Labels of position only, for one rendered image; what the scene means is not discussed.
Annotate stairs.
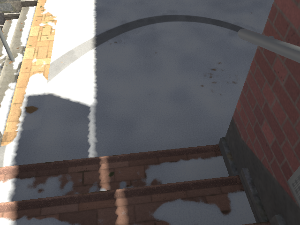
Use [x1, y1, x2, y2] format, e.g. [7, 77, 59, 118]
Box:
[0, 144, 271, 225]
[0, 6, 37, 135]

